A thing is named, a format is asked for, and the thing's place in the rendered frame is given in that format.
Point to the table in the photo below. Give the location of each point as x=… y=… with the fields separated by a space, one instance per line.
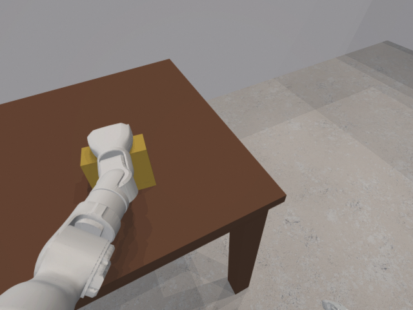
x=207 y=182

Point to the robot left forearm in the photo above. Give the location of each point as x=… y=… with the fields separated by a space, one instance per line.
x=103 y=209

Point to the robot left hand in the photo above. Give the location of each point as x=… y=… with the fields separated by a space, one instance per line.
x=117 y=135

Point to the robot left upper arm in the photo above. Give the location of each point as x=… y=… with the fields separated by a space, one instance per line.
x=74 y=267

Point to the sponge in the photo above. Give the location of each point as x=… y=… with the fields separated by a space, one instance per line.
x=143 y=173

